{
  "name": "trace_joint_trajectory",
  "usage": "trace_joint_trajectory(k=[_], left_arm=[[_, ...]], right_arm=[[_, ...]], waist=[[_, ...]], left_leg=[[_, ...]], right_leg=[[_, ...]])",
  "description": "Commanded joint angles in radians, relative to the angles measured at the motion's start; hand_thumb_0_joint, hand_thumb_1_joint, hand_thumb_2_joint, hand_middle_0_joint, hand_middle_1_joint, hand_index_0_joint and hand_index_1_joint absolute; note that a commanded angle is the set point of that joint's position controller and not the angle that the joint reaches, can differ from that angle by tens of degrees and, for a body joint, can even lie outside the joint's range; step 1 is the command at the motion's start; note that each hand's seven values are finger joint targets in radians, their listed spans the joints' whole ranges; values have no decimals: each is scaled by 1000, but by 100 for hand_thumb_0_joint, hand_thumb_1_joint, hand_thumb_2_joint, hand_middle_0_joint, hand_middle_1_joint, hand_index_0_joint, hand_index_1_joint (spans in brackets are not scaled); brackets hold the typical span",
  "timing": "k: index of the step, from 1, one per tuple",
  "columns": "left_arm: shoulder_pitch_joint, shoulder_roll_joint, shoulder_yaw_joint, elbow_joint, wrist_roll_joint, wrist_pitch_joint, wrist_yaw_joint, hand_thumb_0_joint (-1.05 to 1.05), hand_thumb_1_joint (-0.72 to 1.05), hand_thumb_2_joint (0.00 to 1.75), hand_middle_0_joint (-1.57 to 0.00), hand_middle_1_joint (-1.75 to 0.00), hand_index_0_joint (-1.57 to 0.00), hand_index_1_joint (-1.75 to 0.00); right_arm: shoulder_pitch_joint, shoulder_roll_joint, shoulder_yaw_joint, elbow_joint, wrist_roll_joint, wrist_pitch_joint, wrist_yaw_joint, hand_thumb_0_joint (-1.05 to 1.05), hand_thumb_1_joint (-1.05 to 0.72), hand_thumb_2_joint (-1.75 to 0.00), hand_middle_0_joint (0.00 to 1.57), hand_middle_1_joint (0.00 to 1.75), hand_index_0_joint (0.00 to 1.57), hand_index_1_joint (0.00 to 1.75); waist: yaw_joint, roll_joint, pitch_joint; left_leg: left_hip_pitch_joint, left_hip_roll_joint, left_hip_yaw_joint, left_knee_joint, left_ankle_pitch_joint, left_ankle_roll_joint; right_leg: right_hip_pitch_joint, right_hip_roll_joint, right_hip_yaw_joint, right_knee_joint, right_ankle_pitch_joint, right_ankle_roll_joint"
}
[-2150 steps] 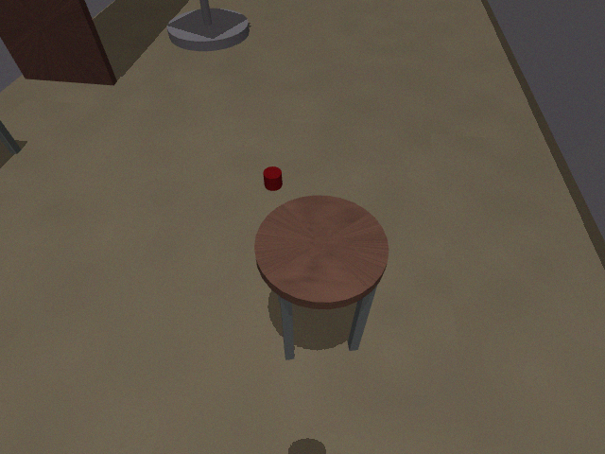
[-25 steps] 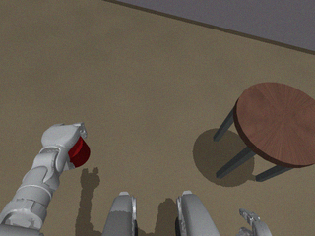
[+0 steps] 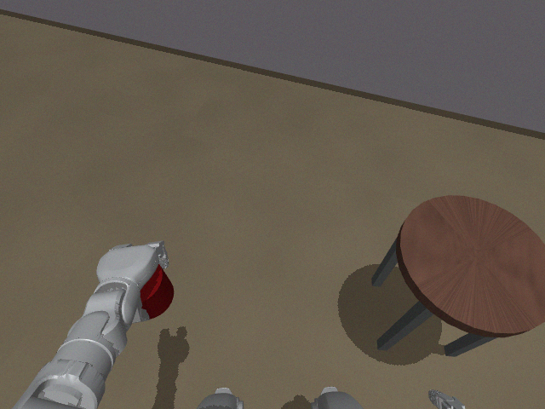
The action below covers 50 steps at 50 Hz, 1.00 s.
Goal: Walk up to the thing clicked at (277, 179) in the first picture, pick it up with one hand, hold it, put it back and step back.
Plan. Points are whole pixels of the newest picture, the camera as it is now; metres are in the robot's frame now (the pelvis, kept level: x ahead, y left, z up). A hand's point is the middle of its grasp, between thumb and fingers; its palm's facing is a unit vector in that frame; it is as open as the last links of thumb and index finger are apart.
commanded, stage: lift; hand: left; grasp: from above
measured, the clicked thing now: (143, 288) +0.33 +0.23 -0.11
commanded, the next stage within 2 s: hold in 0.04 s
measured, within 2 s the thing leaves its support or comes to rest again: neither
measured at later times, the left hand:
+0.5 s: hand (130, 272) +0.33 +0.23 -0.02, palm faces -0.44 -0.05 -0.89, open 11.1 cm
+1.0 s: hand (128, 277) +0.31 +0.22 +0.00, palm faces -0.44 -0.05 -0.89, open 11.1 cm
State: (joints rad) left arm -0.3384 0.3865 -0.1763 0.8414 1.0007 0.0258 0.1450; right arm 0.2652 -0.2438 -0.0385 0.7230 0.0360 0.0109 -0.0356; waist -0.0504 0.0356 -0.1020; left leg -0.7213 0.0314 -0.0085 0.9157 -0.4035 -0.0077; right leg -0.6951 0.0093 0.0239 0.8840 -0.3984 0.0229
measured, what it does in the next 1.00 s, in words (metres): stands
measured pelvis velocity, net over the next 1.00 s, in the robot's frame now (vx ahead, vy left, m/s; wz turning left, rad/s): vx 0.01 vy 0.00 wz -0.01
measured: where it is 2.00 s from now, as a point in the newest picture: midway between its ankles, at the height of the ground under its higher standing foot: outside the picture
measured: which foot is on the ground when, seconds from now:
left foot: down 0.00-1.00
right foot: down 0.00-1.00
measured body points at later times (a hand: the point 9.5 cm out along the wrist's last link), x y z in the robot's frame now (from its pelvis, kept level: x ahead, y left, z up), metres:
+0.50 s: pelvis +0.02 +0.00 +0.03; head +0.04 -0.01 +0.48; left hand +0.35 +0.23 +0.03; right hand +0.14 -0.26 -0.09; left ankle +0.03 +0.12 -0.69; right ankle +0.02 -0.14 -0.69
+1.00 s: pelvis +0.01 +0.00 +0.04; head +0.02 -0.02 +0.49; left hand +0.33 +0.22 +0.05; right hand +0.15 -0.25 -0.07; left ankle +0.03 +0.12 -0.69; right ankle +0.02 -0.14 -0.69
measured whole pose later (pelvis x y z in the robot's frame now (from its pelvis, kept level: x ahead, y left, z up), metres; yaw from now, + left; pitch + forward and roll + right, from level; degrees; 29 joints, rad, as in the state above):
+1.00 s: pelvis +0.01 +0.00 +0.04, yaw -1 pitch +3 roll +0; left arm -0.25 0.39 -0.23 0.64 0.99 0.03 -0.02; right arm 0.20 -0.25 -0.02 0.68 0.06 0.05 -0.04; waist 0.01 0.05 -0.04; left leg -0.35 0.02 0.02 0.57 -0.28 -0.01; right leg -0.34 0.00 0.05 0.57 -0.28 0.02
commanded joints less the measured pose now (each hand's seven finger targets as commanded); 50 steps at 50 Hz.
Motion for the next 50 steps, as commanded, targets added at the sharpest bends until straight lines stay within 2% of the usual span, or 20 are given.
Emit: trace_joint_trajectory(k=[1,4,6,10,11,13,14,15,16,19,21,25,26,27,28,29,31,33,39,50], left_arm=[[-291,194,60,-185,-4,5,36,0,39,108,-70,-118,-75,-113],[-297,176,48,-208,-11,7,32,0,41,110,-70,-121,-75,-116],[-271,190,57,-193,-6,10,29,0,41,109,-71,-120,-76,-115],[-271,182,42,-203,4,10,8,0,41,104,-70,-118,-76,-112],[-307,203,50,-245,4,5,2,0,40,104,-68,-119,-74,-113],[-282,200,49,-238,6,1,-12,0,39,105,-68,-119,-74,-113],[-263,189,45,-215,6,2,-18,0,40,106,-69,-119,-75,-113],[-294,183,36,-247,-1,0,-25,0,41,105,-68,-120,-75,-113],[-286,194,47,-244,1,1,-28,0,41,107,-69,-121,-76,-114],[-260,180,36,-252,-6,2,-47,0,41,106,-68,-121,-74,-114],[-255,197,43,-264,1,2,-62,0,40,104,-67,-120,-73,-113],[-253,188,33,-296,-3,4,-79,0,42,107,-68,-121,-75,-114],[-246,208,48,-294,-5,3,-82,0,43,107,-69,-122,-76,-115],[-243,191,36,-285,-4,4,-89,0,43,107,-69,-122,-75,-115],[-271,200,36,-326,-4,1,-91,0,44,107,-69,-122,-76,-115],[-266,206,43,-321,-7,3,-92,0,43,108,-68,-123,-75,-116],[-239,188,34,-306,-10,4,-98,0,44,110,-71,-122,-77,-116],[-257,211,43,-324,-1,-1,-102,0,45,108,-71,-122,-77,-115],[-233,198,34,-335,-8,1,-111,0,42,108,-68,-124,-75,-117],[-228,208,45,-390,-15,1,-125,0,44,108,-69,-123,-76,-116]], right_arm=[[9,-143,-55,-99,2,-26,-15,0,-91,-90,20,30,20,30],[-3,-142,-56,-99,1,-25,-15,0,-91,-90,20,30,20,30],[-7,-144,-57,-102,4,-24,-16,0,-91,-90,20,30,20,30],[-17,-147,-59,-104,7,-19,-15,0,-91,-90,20,30,20,30],[-17,-149,-60,-107,8,-18,-16,0,-91,-90,20,30,20,30],[-28,-148,-60,-113,10,-16,-15,0,-91,-90,20,30,20,30],[-30,-149,-59,-113,10,-14,-15,0,-91,-90,20,30,20,30],[-28,-149,-57,-115,11,-14,-14,0,-90,-90,20,30,20,30],[-34,-147,-57,-116,12,-13,-15,0,-91,-90,20,30,20,30],[-49,-146,-55,-128,14,-11,-13,0,-90,-90,20,30,20,30],[-55,-149,-57,-133,17,-8,-14,0,-90,-90,20,30,20,30],[-71,-145,-50,-148,18,-7,-14,0,-90,-90,20,30,20,30],[-76,-148,-50,-149,19,-5,-14,0,-90,-90,20,30,20,30],[-74,-148,-51,-154,20,-4,-13,0,-90,-90,20,30,20,30],[-78,-146,-49,-151,19,-3,-15,0,-90,-90,20,30,20,30],[-73,-149,-50,-153,20,-1,-15,0,-90,-90,20,30,20,30],[-81,-146,-47,-156,20,0,-14,0,-90,-90,20,30,20,30],[-91,-149,-46,-163,24,2,-16,0,-90,-90,20,30,20,30],[-117,-144,-38,-175,25,1,-18,0,-90,-90,20,30,20,30],[-145,-139,-32,-179,27,0,-23,0,-90,-90,20,30,20,30]], waist=[[-4,-20,-294],[-1,1,-281],[10,-5,-262],[3,-16,-253],[11,7,-272],[21,0,-260],[11,-11,-248],[10,-11,-252],[19,-8,-243],[18,-3,-216],[30,2,-231],[35,-14,-221],[40,-15,-219],[28,-35,-218],[37,-18,-233],[31,-12,-231],[33,-13,-202],[47,-6,-196],[44,-21,-162],[55,-22,-169]], left_leg=[[255,-40,13,-160,260,18],[290,-40,14,-194,257,13],[300,-42,17,-215,260,12],[341,-40,20,-235,323,12],[358,-42,19,-244,326,10],[376,-41,22,-262,333,10],[379,-43,25,-260,345,12],[386,-41,22,-268,350,11],[390,-43,25,-274,353,12],[402,-40,23,-298,343,9],[425,-38,28,-307,372,7],[424,-44,31,-315,373,14],[431,-46,36,-319,377,15],[438,-43,37,-320,389,18],[451,-43,35,-323,404,17],[460,-41,38,-330,409,16],[457,-37,34,-346,400,14],[463,-36,31,-361,381,13],[478,-39,36,-395,319,16],[511,-44,45,-424,319,20]], right_leg=[[189,27,-8,-179,260,-23],[208,28,-9,-206,247,-26],[228,28,-10,-221,245,-26],[251,31,-14,-233,303,-27],[267,30,-14,-240,301,-27],[284,32,-15,-254,303,-29],[282,30,-11,-260,321,-27],[294,32,-12,-262,324,-27],[299,31,-9,-270,330,-26],[303,33,-13,-281,308,-30],[318,35,-14,-284,326,-32],[342,30,-5,-304,343,-27],[361,28,-6,-313,347,-25],[357,30,-7,-311,364,-24],[369,28,-6,-314,379,-22],[369,30,-8,-316,377,-26],[368,33,-12,-322,356,-29],[374,33,-12,-335,335,-31],[373,30,-8,-374,279,-29],[412,23,-1,-406,280,-26]])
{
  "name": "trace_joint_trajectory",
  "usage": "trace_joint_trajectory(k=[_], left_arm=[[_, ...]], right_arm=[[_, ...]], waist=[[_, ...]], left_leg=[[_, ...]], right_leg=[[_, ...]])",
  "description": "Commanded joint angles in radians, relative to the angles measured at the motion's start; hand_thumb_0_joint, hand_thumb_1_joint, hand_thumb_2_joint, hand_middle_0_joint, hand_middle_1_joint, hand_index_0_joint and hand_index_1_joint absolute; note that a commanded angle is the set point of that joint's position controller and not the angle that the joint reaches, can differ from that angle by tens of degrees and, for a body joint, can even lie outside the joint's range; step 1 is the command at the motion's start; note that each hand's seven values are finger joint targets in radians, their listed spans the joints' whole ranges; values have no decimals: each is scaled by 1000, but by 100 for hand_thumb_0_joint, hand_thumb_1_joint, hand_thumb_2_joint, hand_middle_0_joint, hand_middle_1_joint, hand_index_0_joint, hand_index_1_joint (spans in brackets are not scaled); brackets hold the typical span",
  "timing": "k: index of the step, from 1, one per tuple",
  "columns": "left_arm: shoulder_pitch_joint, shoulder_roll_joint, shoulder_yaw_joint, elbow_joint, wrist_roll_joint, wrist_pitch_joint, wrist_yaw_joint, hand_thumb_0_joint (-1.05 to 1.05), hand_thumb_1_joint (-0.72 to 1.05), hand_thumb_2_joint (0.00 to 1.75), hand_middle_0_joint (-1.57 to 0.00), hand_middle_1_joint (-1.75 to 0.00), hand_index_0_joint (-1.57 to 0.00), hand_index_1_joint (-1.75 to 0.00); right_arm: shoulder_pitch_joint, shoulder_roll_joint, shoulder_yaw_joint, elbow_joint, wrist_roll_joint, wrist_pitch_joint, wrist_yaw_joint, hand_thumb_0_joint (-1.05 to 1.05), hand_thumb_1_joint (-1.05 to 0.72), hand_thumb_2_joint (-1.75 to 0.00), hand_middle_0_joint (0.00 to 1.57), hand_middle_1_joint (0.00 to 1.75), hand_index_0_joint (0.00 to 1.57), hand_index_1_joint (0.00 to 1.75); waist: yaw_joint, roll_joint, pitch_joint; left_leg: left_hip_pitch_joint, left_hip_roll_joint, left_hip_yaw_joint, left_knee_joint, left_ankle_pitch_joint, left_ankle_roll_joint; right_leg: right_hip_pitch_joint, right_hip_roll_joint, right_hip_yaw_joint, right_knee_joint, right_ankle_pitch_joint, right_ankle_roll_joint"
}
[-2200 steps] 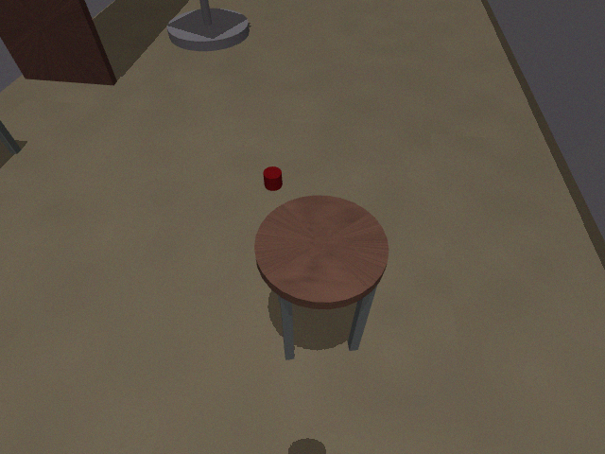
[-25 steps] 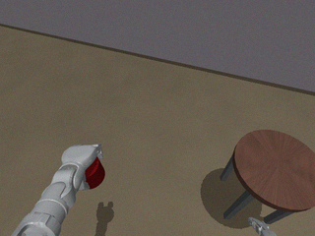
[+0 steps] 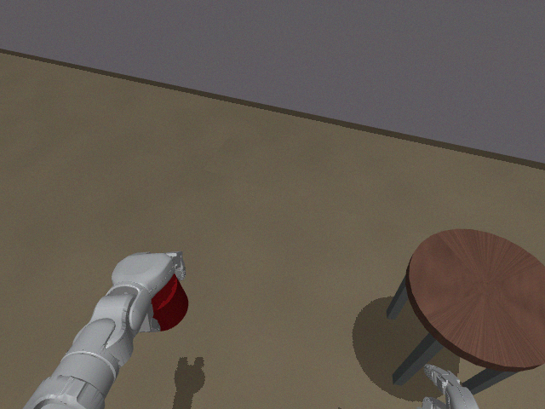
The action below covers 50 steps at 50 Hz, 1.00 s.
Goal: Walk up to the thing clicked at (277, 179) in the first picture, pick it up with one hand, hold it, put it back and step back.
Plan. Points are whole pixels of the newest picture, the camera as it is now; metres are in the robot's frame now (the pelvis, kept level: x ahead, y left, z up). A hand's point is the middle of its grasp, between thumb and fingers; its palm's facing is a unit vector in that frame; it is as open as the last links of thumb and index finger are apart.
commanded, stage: hold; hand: left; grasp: from above
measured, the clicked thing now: (158, 298) +0.31 +0.23 -0.07
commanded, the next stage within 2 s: crouch in 1.04 s
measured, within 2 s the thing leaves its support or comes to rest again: neither
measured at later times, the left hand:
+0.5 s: hand (152, 297) +0.29 +0.22 -0.02, palm faces -0.44 -0.05 -0.90, open 11.1 cm
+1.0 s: hand (152, 297) +0.29 +0.22 -0.02, palm faces -0.44 -0.05 -0.90, open 11.1 cm
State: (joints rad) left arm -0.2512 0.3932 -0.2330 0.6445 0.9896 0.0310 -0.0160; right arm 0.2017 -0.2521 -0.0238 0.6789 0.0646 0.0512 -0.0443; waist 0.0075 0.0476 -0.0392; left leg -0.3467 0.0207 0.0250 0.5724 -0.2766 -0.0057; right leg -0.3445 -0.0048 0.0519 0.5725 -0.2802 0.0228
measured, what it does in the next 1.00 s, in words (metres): stands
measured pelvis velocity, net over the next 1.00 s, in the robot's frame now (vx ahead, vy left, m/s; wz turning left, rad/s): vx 0.00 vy -0.01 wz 0.00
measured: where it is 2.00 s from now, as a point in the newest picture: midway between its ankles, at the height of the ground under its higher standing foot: outside the picture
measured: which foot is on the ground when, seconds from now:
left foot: down 0.00-1.00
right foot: down 0.00-1.00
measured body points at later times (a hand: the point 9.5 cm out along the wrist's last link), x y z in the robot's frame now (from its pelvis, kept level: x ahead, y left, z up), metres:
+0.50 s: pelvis +0.00 +0.00 +0.01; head +0.01 -0.03 +0.46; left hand +0.31 +0.22 +0.03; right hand +0.16 -0.25 -0.11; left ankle +0.01 +0.12 -0.73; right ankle +0.01 -0.14 -0.73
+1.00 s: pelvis +0.00 -0.01 +0.01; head +0.01 -0.03 +0.46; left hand +0.31 +0.22 +0.03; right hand +0.16 -0.26 -0.11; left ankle +0.01 +0.12 -0.73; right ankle +0.01 -0.14 -0.73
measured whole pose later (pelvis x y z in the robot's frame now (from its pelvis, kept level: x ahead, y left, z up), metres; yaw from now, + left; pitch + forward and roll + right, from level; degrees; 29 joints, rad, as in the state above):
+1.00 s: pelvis +0.00 -0.01 +0.01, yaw +0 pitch +1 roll +0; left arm -0.22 0.40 -0.23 0.58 0.99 0.01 -0.05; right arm 0.18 -0.25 -0.03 0.67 0.07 0.08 -0.06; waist 0.02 0.05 -0.02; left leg -0.25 0.02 0.02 0.47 -0.24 -0.01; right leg -0.26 0.00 0.05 0.49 -0.25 0.02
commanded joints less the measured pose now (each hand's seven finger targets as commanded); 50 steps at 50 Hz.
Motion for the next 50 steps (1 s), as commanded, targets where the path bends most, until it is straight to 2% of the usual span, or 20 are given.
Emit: trace_joint_trajectory(k=[1,6,9,12,14,15,19,21,23,25,28,30,33,36,37,40,43,45,47,50], left_arm=[[-323,205,102,-193,-4,-5,34,0,43,109,-69,-123,-75,-116],[-320,211,112,-206,-3,-8,31,0,41,107,-67,-124,-74,-117],[-318,195,92,-226,-8,-10,21,0,42,107,-67,-125,-74,-118],[-311,215,113,-244,-15,-10,15,0,42,108,-69,-122,-75,-115],[-285,186,88,-224,-12,-6,8,0,43,109,-70,-121,-76,-115],[-328,202,98,-261,-12,-9,10,0,43,107,-69,-122,-76,-115],[-310,207,103,-265,-12,-7,1,0,40,105,-67,-120,-73,-113],[-302,202,100,-240,-9,-6,-2,0,38,106,-67,-119,-73,-113],[-273,215,117,-228,-12,-8,-3,0,39,105,-67,-120,-73,-113],[-265,178,81,-225,-13,-10,-11,0,41,107,-69,-121,-75,-114],[-278,227,131,-259,-10,-19,-3,0,38,105,-67,-118,-73,-112],[-314,201,96,-268,1,-22,0,0,38,105,-67,-118,-73,-112],[-298,231,136,-240,0,-24,16,0,37,105,-67,-117,-72,-111],[-344,217,114,-254,0,-27,20,0,40,106,-69,-119,-75,-113],[-305,218,127,-215,-4,-23,22,0,39,107,-69,-119,-75,-114],[-278,178,82,-224,-11,-23,9,0,41,106,-69,-120,-76,-113],[-249,198,104,-238,-10,-20,5,0,41,107,-71,-117,-76,-111],[-276,202,99,-248,-9,-21,1,0,42,106,-72,-116,-77,-110],[-289,233,132,-238,-6,-24,8,0,39,104,-70,-115,-75,-110],[-333,218,112,-260,2,-29,9,0,39,103,-68,-117,-74,-111]], right_arm=[[-87,-131,-47,-133,-1,-40,-15,0,-90,-90,20,30,20,30],[-96,-126,-45,-139,1,-40,-17,0,-90,-90,20,30,20,30],[-99,-126,-44,-140,2,-41,-17,0,-90,-90,20,30,20,30],[-105,-127,-44,-143,4,-39,-19,0,-90,-90,20,30,20,30],[-115,-123,-41,-148,4,-36,-19,0,-91,-90,20,30,20,30],[-113,-127,-42,-147,4,-37,-19,0,-90,-90,20,30,20,30],[-117,-125,-42,-147,6,-34,-20,0,-90,-90,20,30,20,30],[-112,-127,-41,-147,6,-32,-22,0,-90,-90,20,30,20,30],[-121,-124,-39,-148,6,-30,-22,0,-90,-90,20,30,20,30],[-129,-121,-38,-157,7,-30,-21,0,-90,-90,20,30,20,30],[-122,-123,-40,-157,5,-26,-22,0,-90,-90,20,30,20,30],[-116,-122,-41,-150,4,-26,-22,0,-91,-90,20,30,20,30],[-109,-125,-45,-140,4,-24,-24,0,-90,-90,20,30,20,30],[-107,-126,-46,-138,3,-23,-23,0,-91,-90,20,30,20,30],[-104,-125,-46,-136,3,-23,-22,0,-91,-90,20,30,20,30],[-118,-124,-47,-144,5,-22,-22,0,-90,-90,20,30,20,30],[-125,-123,-46,-152,5,-18,-22,0,-91,-90,20,30,20,30],[-126,-124,-45,-153,7,-15,-23,0,-91,-90,20,30,20,30],[-121,-125,-43,-149,6,-12,-24,0,-91,-90,20,30,20,30],[-112,-126,-45,-146,6,-10,-24,0,-91,-90,20,30,20,30]], waist=[[-2,-22,-231],[3,-16,-218],[-1,-30,-225],[10,-34,-233],[4,-47,-195],[3,-38,-220],[12,-18,-225],[3,-52,-203],[14,-33,-192],[8,-57,-175],[15,-28,-202],[1,-23,-225],[7,-22,-228],[0,-29,-233],[6,-34,-216],[4,-51,-208],[14,-57,-206],[6,-51,-204],[10,-42,-197],[3,-36,-225]], left_leg=[[145,-32,13,-85,200,16],[159,-31,13,-102,198,14],[163,-31,12,-102,207,16],[177,-34,18,-106,223,19],[172,-33,17,-114,211,20],[182,-33,16,-115,213,20],[200,-31,18,-125,240,16],[193,-29,16,-123,241,19],[187,-33,19,-129,226,19],[179,-32,16,-135,208,21],[192,-36,20,-135,207,21],[212,-32,18,-129,250,18],[215,-31,18,-127,271,17],[222,-30,17,-127,276,19],[215,-33,20,-128,274,20],[213,-33,19,-135,254,21],[211,-37,20,-133,264,23],[214,-36,21,-135,260,22],[210,-35,20,-140,249,21],[227,-33,19,-138,272,22]], right_leg=[[64,38,-31,-96,166,-27],[71,40,-33,-109,161,-28],[78,38,-31,-111,171,-27],[97,35,-32,-121,188,-24],[88,35,-34,-131,176,-23],[89,36,-32,-130,179,-23],[109,37,-36,-128,200,-28],[100,39,-37,-136,202,-24],[103,36,-37,-142,188,-26],[93,36,-37,-146,170,-25],[110,32,-33,-149,170,-26],[104,37,-34,-135,210,-27],[117,37,-36,-132,230,-28],[117,37,-37,-136,240,-25],[119,34,-37,-142,240,-24],[118,33,-38,-149,219,-24],[125,29,-39,-155,231,-21],[124,29,-37,-156,229,-22],[124,30,-37,-157,217,-24],[124,33,-37,-147,240,-26]])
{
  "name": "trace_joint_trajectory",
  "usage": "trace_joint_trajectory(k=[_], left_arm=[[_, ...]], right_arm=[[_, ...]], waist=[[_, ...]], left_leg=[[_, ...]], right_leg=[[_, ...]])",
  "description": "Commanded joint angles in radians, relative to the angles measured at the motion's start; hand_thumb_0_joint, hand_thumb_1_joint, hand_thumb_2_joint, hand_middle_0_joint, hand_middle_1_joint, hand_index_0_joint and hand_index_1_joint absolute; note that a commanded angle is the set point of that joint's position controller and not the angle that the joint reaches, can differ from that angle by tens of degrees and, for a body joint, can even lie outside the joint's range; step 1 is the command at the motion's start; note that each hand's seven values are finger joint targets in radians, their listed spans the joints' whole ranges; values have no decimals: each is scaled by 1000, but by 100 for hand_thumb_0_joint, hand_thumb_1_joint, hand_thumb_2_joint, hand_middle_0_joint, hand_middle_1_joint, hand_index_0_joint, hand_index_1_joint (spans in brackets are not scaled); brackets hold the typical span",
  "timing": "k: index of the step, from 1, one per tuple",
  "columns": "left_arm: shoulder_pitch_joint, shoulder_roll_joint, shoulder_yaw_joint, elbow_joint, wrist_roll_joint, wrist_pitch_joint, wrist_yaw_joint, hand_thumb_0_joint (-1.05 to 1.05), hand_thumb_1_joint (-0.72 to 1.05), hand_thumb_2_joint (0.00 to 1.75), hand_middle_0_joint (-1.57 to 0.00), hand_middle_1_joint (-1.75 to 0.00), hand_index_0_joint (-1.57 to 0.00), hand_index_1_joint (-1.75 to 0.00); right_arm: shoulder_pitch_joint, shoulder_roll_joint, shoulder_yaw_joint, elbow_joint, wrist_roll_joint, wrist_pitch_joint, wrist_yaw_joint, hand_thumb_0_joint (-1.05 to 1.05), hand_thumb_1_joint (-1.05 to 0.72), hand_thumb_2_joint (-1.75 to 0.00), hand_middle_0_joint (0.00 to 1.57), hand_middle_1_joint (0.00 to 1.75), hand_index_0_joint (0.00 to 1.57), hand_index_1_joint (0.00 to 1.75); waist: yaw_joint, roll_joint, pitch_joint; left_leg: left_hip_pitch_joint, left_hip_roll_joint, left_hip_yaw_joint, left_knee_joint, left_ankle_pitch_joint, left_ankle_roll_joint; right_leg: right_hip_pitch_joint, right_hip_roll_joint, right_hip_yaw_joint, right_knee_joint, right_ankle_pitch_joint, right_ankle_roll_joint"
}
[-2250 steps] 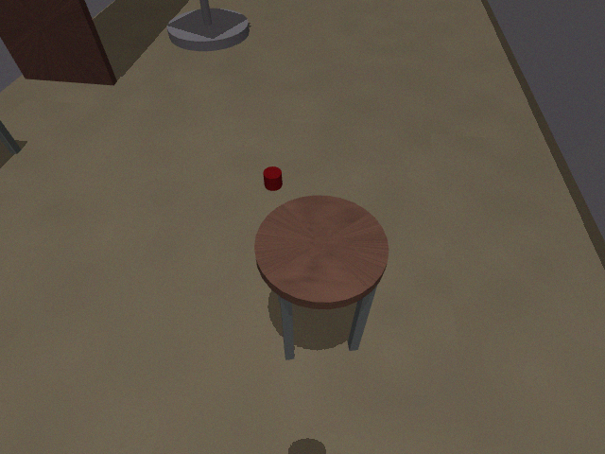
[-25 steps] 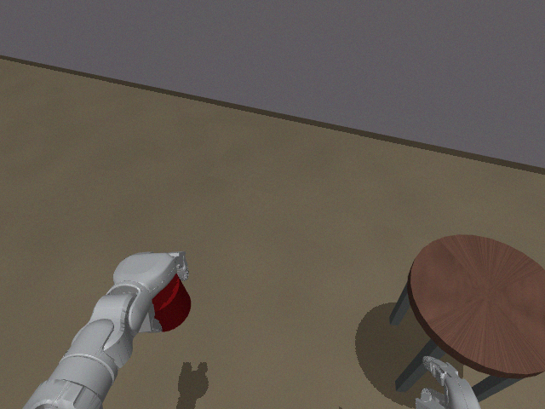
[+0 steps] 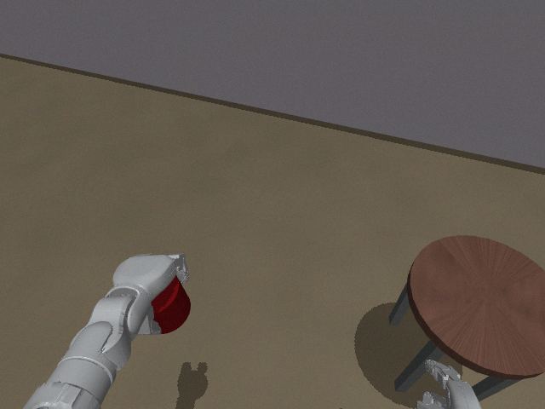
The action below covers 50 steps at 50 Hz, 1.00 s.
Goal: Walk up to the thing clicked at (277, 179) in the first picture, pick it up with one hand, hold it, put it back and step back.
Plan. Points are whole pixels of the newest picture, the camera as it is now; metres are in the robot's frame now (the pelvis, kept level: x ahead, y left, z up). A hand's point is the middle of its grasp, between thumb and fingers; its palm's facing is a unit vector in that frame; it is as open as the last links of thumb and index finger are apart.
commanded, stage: hold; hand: left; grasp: from above
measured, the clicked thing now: (160, 300) +0.30 +0.22 -0.06
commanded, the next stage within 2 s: crouch in 0.04 s
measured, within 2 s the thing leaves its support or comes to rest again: neither
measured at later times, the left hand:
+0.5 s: hand (157, 317) +0.28 +0.23 -0.09, palm faces -0.46 -0.01 -0.89, open 11.1 cm
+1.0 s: hand (186, 332) +0.35 +0.26 -0.34, palm faces -0.44 +0.03 -0.90, open 11.0 cm
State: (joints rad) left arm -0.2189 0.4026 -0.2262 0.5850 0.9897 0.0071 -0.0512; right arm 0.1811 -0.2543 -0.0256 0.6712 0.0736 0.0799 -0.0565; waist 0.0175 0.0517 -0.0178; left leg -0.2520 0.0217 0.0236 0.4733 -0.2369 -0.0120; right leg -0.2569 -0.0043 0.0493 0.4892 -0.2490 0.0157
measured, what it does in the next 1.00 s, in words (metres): lowers itself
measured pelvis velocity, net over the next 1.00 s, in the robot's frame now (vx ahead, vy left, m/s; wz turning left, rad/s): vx -0.06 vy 0.01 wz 0.00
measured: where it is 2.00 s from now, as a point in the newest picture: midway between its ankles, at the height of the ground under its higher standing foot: outside the picture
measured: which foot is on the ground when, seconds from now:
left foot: down 0.00-1.00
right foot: down 0.00-1.00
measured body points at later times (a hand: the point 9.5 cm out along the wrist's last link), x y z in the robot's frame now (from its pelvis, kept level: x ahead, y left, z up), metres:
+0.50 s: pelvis -0.01 +0.00 -0.01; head +0.03 +0.00 +0.43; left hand +0.30 +0.23 -0.04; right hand +0.13 -0.25 -0.13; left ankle +0.01 +0.13 -0.74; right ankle +0.01 -0.13 -0.74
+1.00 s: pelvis -0.06 +0.01 -0.22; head +0.10 +0.03 +0.20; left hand +0.37 +0.25 -0.28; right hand -0.02 -0.26 -0.34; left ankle +0.00 +0.13 -0.74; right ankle +0.00 -0.13 -0.74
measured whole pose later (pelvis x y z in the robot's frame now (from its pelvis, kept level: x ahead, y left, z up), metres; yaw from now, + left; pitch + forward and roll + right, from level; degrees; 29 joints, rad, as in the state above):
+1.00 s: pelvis -0.06 +0.01 -0.22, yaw +0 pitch +32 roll -3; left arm -0.70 0.47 -0.04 1.21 1.17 -0.07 0.33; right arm 0.25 -0.24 -0.07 0.73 -0.04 0.01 0.00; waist -0.13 0.06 -0.21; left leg -1.63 0.02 -0.04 1.65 -0.59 0.00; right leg -1.58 0.01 0.01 1.62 -0.60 0.04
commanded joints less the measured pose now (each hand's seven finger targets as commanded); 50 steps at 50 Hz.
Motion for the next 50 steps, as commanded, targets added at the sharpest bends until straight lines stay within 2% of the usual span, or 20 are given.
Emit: trace_joint_trajectory(k=[1,3,4,6,7,8,13,14,15,19,25,29,31,33,35,40,41,45,47,50], left_arm=[[-346,212,113,-183,3,-3,47,0,40,105,-70,-116,-75,-110],[-314,189,103,-159,-5,4,49,0,41,106,-71,-116,-76,-111],[-334,170,77,-165,-4,5,47,0,41,105,-70,-118,-76,-112],[-320,210,115,-144,1,4,50,0,39,107,-71,-115,-76,-111],[-287,196,111,-131,-1,4,47,0,45,99,-73,-120,-81,-112],[-298,196,107,-160,0,1,46,0,37,99,-65,-116,-73,-109],[-310,170,89,-133,12,-13,67,0,33,104,-65,-115,-70,-110],[-311,166,87,-113,16,-18,77,0,32,102,-63,-116,-69,-110],[-308,168,93,-97,18,-22,92,0,32,102,-62,-116,-68,-111],[-350,158,101,32,54,-39,176,0,33,102,-65,-116,-70,-110],[-500,120,79,208,107,-59,300,0,36,103,-67,-118,-73,-112],[-584,149,108,338,162,-68,375,0,35,100,-66,-118,-72,-111],[-627,178,130,377,174,-72,401,0,36,100,-66,-117,-73,-111],[-668,181,135,415,180,-72,415,0,38,101,-67,-119,-74,-112],[-690,201,152,448,182,-68,430,0,38,100,-67,-119,-74,-112],[-758,233,179,434,174,-60,438,0,33,105,-67,-116,-72,-111],[-765,260,198,431,176,-60,437,0,33,101,-66,-116,-71,-110],[-795,301,227,450,179,-62,428,0,28,100,-61,-117,-67,-111],[-786,284,227,495,174,-71,422,0,28,99,-61,-115,-67,-109],[-812,329,250,494,179,-96,417,0,32,95,-63,-113,-69,-107]], right_arm=[[-96,-121,-44,-139,-3,-38,-12,0,-91,-90,20,30,20,30],[-95,-123,-44,-138,-4,-37,-11,0,-91,-90,20,30,20,30],[-94,-121,-44,-141,-4,-37,-9,0,-91,-90,20,30,20,30],[-91,-127,-45,-138,-3,-34,-10,0,-91,-90,20,30,20,30],[-93,-124,-45,-144,-3,-34,-9,0,-93,-92,20,30,20,30],[-94,-124,-47,-146,-5,-31,-8,0,-89,-90,20,30,20,30],[-88,-122,-46,-145,-5,-31,-8,0,-89,-90,20,30,20,30],[-77,-124,-47,-139,-6,-30,-8,0,-90,-90,20,30,20,30],[-79,-121,-46,-136,-8,-30,-7,0,-89,-90,20,30,20,30],[-50,-126,-52,-110,-22,-26,3,0,-90,-90,20,30,20,30],[30,-141,-76,-55,-49,-39,24,0,-90,-90,20,30,20,30],[77,-148,-92,-55,-65,-52,38,0,-91,-90,20,30,20,30],[87,-155,-97,-59,-70,-57,41,0,-91,-90,20,30,20,30],[101,-157,-99,-59,-77,-63,42,0,-91,-90,20,30,20,30],[108,-163,-103,-55,-83,-71,40,0,-90,-90,20,30,20,30],[145,-169,-113,-41,-97,-88,34,0,-90,-90,20,30,20,30],[151,-177,-118,-35,-101,-89,34,0,-90,-90,20,30,20,30],[154,-178,-114,-24,-111,-97,32,0,-91,-90,20,30,20,30],[154,-180,-112,-22,-116,-101,37,0,-90,-90,20,30,20,30],[160,-181,-105,-13,-121,-115,46,0,-90,-90,20,30,20,30]], waist=[[0,-33,-234],[-4,-51,-232],[-14,-55,-226],[-1,-32,-213],[3,-39,-208],[2,-36,-218],[-11,-51,-196],[-25,-74,-197],[-19,-75,-189],[-41,-83,-163],[-89,-59,-282],[-91,-13,-391],[-94,-18,-428],[-109,0,-477],[-103,11,-516],[-128,49,-687],[-120,54,-706],[-134,77,-705],[-154,45,-669],[-157,52,-719]], left_leg=[[132,-36,21,-41,229,27],[131,-36,23,-40,229,29],[129,-35,21,-43,228,29],[118,-33,20,-49,212,25],[115,-32,18,-53,212,24],[117,-32,17,-50,215,24],[107,-32,16,-45,199,23],[103,-33,18,-35,195,26],[90,-34,17,-31,194,25],[1,-39,17,28,137,23],[-182,-34,11,272,106,13],[-405,-32,8,472,58,11],[-524,-36,2,543,9,13],[-604,-39,-2,611,-43,18],[-689,-38,-10,671,-97,20],[-813,-30,-31,829,-107,26],[-828,-28,-35,849,-113,25],[-926,-24,-65,910,-214,19],[-999,-24,-80,949,-288,22],[-1046,-28,-86,1029,-288,26]], right_leg=[[41,31,-37,-71,201,-19],[44,30,-36,-73,205,-16],[37,31,-37,-72,208,-17],[37,32,-39,-76,184,-22],[41,33,-40,-73,180,-24],[44,32,-41,-74,185,-23],[11,35,-41,-69,167,-25],[2,33,-39,-67,169,-21],[-5,32,-41,-63,165,-21],[-86,26,-41,-17,120,-22],[-312,28,-43,205,104,-24],[-493,32,-47,399,56,-35],[-559,36,-53,476,13,-36],[-646,39,-58,545,-34,-40],[-722,39,-64,609,-82,-43],[-867,36,-78,775,-91,-48],[-892,34,-81,802,-101,-50],[-1036,34,-97,900,-191,-56],[-1115,34,-104,938,-253,-56],[-1184,31,-111,1009,-260,-57]])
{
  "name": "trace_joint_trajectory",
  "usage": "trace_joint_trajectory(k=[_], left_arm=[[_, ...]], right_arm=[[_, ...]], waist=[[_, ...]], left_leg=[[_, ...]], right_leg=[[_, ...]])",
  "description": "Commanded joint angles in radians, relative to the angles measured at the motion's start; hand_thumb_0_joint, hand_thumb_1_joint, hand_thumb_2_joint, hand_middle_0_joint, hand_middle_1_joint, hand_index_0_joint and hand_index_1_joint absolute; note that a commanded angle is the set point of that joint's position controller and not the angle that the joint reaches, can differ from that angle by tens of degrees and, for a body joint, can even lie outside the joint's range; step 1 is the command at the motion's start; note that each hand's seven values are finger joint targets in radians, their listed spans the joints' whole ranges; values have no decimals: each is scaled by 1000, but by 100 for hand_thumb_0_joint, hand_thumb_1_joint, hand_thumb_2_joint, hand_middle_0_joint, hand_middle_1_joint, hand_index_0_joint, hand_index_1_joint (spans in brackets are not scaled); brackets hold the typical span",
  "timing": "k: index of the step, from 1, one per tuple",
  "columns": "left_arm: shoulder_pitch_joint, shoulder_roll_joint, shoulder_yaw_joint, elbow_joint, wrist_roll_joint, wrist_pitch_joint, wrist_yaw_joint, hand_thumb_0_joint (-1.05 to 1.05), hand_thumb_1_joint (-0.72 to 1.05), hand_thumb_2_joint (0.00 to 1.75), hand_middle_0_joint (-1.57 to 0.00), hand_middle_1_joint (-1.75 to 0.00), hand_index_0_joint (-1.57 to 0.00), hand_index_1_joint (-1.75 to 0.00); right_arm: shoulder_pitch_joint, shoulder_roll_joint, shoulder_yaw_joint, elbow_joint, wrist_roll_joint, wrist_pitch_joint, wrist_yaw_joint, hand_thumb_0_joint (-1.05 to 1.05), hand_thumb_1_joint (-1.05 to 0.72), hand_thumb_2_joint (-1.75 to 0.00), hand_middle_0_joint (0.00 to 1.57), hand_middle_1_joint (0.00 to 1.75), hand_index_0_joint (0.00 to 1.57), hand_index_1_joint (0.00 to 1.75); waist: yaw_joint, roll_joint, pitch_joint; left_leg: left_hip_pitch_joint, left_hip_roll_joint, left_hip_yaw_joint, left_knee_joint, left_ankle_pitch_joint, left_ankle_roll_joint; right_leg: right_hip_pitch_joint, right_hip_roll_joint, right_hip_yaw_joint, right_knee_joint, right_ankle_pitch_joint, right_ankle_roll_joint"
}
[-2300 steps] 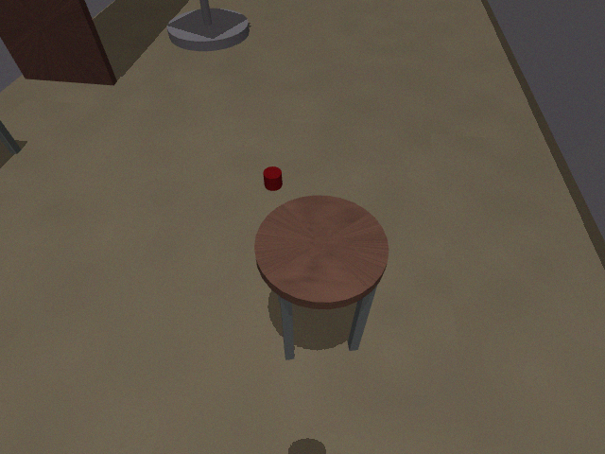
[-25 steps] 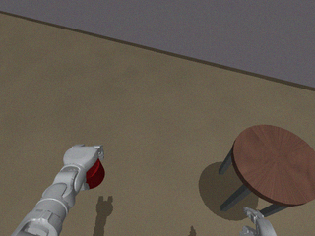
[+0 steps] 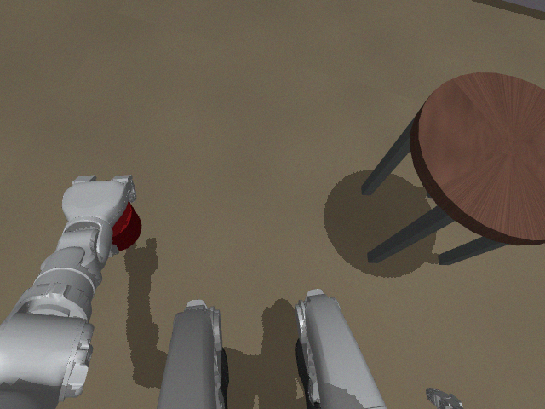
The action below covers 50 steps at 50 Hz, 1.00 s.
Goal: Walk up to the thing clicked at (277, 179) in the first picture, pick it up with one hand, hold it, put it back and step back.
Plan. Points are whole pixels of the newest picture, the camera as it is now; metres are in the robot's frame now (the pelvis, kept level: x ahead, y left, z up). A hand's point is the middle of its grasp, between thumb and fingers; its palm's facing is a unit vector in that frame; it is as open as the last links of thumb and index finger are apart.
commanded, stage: crouch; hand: left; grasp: from above
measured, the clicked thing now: (110, 221) +0.43 +0.25 -0.15
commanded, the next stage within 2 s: lower in 1.08 s
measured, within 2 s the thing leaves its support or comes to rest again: neither
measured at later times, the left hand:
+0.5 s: hand (132, 239) +0.44 +0.26 -0.29, palm faces -0.45 -0.01 -0.89, open 11.0 cm
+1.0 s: hand (141, 241) +0.45 +0.26 -0.36, palm faces -0.46 -0.01 -0.89, open 11.0 cm
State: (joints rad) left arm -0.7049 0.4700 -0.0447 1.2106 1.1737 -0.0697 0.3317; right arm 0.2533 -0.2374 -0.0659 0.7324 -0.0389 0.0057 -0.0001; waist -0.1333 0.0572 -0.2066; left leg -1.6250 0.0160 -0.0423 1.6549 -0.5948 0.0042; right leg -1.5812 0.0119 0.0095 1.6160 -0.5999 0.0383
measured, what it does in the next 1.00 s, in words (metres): lowers itself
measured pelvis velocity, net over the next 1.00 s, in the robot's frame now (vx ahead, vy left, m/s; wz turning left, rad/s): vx -0.02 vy -0.01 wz -0.07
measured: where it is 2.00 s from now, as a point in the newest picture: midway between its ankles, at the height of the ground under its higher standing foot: (266, 398)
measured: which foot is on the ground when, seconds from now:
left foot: down 0.00-1.00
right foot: down 0.00-1.00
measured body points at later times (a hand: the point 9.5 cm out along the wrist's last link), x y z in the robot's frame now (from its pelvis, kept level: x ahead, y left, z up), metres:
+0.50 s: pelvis -0.01 -0.01 -0.13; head +0.22 +0.04 +0.26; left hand +0.45 +0.25 -0.24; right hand +0.07 -0.29 -0.25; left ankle +0.07 +0.12 -0.52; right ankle +0.07 -0.14 -0.52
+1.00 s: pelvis -0.02 -0.01 -0.19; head +0.22 +0.04 +0.18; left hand +0.47 +0.26 -0.31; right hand +0.01 -0.28 -0.31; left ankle +0.07 +0.12 -0.52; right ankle +0.07 -0.14 -0.52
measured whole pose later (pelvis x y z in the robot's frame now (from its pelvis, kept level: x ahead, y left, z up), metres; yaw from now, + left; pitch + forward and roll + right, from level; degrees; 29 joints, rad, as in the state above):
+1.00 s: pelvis -0.02 -0.01 -0.19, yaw -4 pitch +36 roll -7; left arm -0.95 0.70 0.08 1.44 1.27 -0.20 0.38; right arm 0.17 -0.25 0.03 0.76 -0.13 -0.05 0.13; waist -0.21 0.00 -0.09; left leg -2.25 0.00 -0.13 2.30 -0.68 -0.02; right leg -2.18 0.04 -0.04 2.23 -0.69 0.04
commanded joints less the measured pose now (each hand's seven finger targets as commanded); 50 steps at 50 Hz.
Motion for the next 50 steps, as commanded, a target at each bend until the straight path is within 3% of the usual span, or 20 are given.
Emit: trace_joint_trajectory(k=[1,5,9,11,16,19,24,26,28,29,31,37,39,40,41,42,43,45,50], left_arm=[[-347,262,66,-133,3,-28,34,0,32,98,-63,-115,-69,-108],[-411,301,93,-158,21,-63,48,0,36,100,-67,-114,-73,-107],[-400,314,99,-107,46,-75,68,0,39,101,-70,-114,-76,-108],[-422,326,111,-125,42,-75,80,0,38,102,-70,-114,-76,-108],[-466,335,111,-103,48,-71,85,0,41,107,-71,-118,-77,-112],[-484,361,126,-111,56,-73,85,0,41,106,-72,-115,-77,-110],[-451,380,137,-25,55,-75,84,0,42,106,-72,-118,-78,-112],[-507,397,140,-62,57,-84,84,0,40,108,-72,-116,-77,-111],[-485,400,138,-26,59,-86,82,0,38,103,-69,-116,-75,-110],[-465,375,128,14,57,-86,79,0,39,105,-70,-116,-75,-111],[-512,427,142,-15,65,-96,79,0,36,104,-69,-114,-74,-109],[-530,436,148,46,71,-109,80,0,36,100,-67,-114,-73,-108],[-539,444,146,54,71,-113,82,0,36,102,-67,-115,-73,-110],[-563,477,159,36,73,-119,85,0,34,101,-67,-114,-72,-108],[-530,462,156,82,75,-118,84,0,35,101,-67,-114,-72,-109],[-532,449,143,79,72,-120,83,0,34,100,-66,-114,-72,-109],[-579,470,150,31,73,-127,85,0,32,101,-66,-113,-71,-108],[-550,505,172,73,81,-125,91,0,32,101,-65,-114,-70,-109],[-569,476,150,115,87,-132,98,0,32,104,-67,-112,-71,-108]], right_arm=[[86,-202,-61,-72,-12,-43,-6,0,-90,-90,20,30,20,30],[99,-210,-55,-52,-24,-59,13,0,-90,-90,20,30,20,30],[105,-214,-45,-38,-38,-68,34,0,-91,-90,20,30,20,30],[105,-215,-44,-31,-44,-73,43,0,-91,-90,20,30,20,30],[113,-224,-41,-18,-55,-77,67,0,-91,-90,20,30,20,30],[111,-228,-40,-21,-60,-73,75,0,-91,-90,20,30,20,30],[107,-224,-29,-24,-67,-69,92,0,-91,-90,20,30,20,30],[101,-231,-30,-21,-68,-67,94,0,-91,-90,20,30,20,30],[96,-233,-28,-21,-66,-65,96,0,-91,-90,20,30,20,30],[101,-233,-27,-23,-69,-64,99,0,-91,-90,20,30,20,30],[96,-238,-26,-17,-67,-60,99,0,-91,-90,20,30,20,30],[104,-249,-13,-11,-77,-59,107,0,-91,-90,20,30,20,30],[100,-245,-9,-5,-78,-59,108,0,-91,-90,20,30,20,30],[98,-251,-8,-5,-79,-59,108,0,-91,-90,20,30,20,30],[110,-253,-4,-5,-83,-60,110,0,-91,-90,20,30,20,30],[105,-247,2,-3,-84,-59,112,0,-91,-90,20,30,20,30],[106,-253,1,1,-84,-57,111,0,-91,-90,20,30,20,30],[111,-255,7,2,-83,-56,110,0,-91,-90,20,30,20,30],[111,-262,25,5,-91,-59,114,0,-91,-90,20,30,20,30]], waist=[[-19,67,-536],[-25,100,-617],[-34,143,-620],[-28,159,-664],[-52,178,-665],[-41,208,-678],[-58,170,-605],[-56,181,-638],[-51,192,-610],[-66,176,-579],[-54,187,-612],[-77,197,-574],[-74,197,-566],[-68,207,-578],[-83,183,-554],[-81,180,-552],[-76,194,-592],[-66,204,-593],[-101,206,-515]], left_leg=[[300,-24,-23,-128,70,9],[282,-24,-32,-38,107,9],[247,-23,-23,30,112,8],[261,-22,-22,65,149,9],[201,-17,-14,150,205,12],[193,-16,-8,186,219,10],[75,-18,7,242,166,19],[62,-17,7,263,162,20],[48,-16,1,266,142,15],[36,-16,-4,274,132,16],[15,-17,4,296,126,18],[-22,-17,-5,336,109,16],[-35,-18,-1,347,82,17],[-51,-17,4,354,73,20],[-60,-20,1,362,69,20],[-74,-19,5,372,70,22],[-69,-20,7,381,77,23],[-71,-22,7,385,89,19],[-106,-20,-8,408,53,18]], right_leg=[[107,14,-74,-90,94,-79],[13,12,-85,-7,113,-80],[-56,13,-94,50,115,-79],[-67,12,-97,81,144,-78],[-101,12,-104,153,201,-74],[-125,16,-107,185,209,-74],[-122,23,-109,220,189,-69],[-139,27,-112,242,188,-71],[-174,29,-117,262,166,-75],[-189,27,-121,268,159,-73],[-184,33,-118,283,158,-74],[-247,31,-130,334,143,-74],[-263,34,-131,339,120,-76],[-259,35,-130,342,114,-75],[-261,33,-132,344,111,-72],[-255,34,-132,350,114,-71],[-254,38,-133,355,122,-72],[-254,36,-135,372,126,-73],[-321,34,-148,399,103,-74]])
